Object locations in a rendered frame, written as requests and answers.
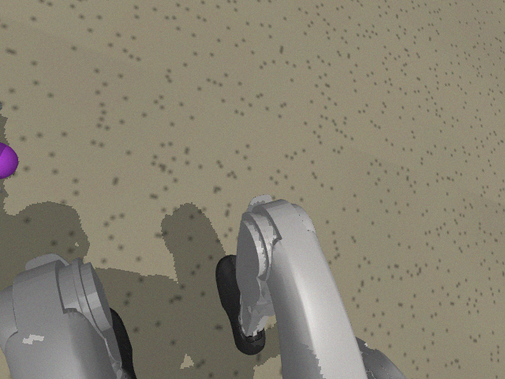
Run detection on right robot hand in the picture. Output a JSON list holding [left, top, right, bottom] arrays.
[[355, 336, 407, 379]]

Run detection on ball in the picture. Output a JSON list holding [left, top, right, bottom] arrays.
[[0, 142, 18, 179]]

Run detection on right robot foot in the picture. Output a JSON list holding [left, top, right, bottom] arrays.
[[215, 255, 265, 355]]

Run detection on left robot foot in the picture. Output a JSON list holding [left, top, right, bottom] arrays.
[[110, 308, 137, 379]]

